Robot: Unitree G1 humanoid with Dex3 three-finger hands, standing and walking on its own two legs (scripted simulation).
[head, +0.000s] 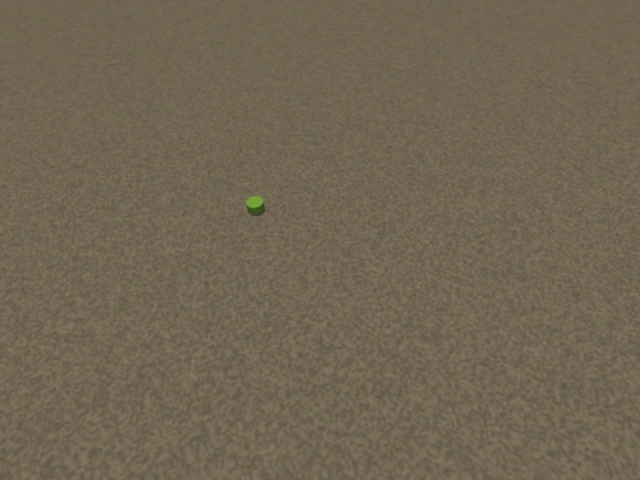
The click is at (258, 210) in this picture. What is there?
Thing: low tin
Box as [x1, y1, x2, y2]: [246, 196, 263, 214]
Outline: 252,196 247,199 246,204 248,211 250,213 256,214 263,210 263,202 260,197
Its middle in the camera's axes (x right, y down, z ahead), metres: -0.29 -0.15 +1.75
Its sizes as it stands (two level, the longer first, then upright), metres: 0.076 0.076 0.043
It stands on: the floor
